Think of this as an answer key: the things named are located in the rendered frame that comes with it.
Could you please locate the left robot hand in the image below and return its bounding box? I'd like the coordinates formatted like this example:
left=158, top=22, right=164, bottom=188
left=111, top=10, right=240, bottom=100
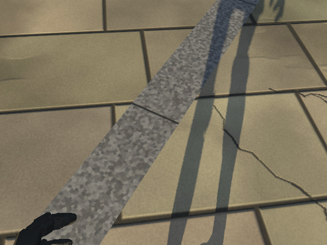
left=13, top=212, right=77, bottom=245

